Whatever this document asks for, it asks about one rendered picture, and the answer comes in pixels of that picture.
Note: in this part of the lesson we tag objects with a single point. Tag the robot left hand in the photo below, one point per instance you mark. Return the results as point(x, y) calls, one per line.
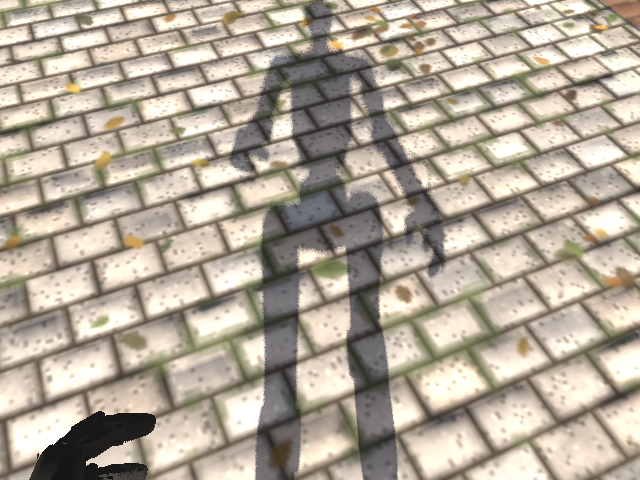
point(66, 459)

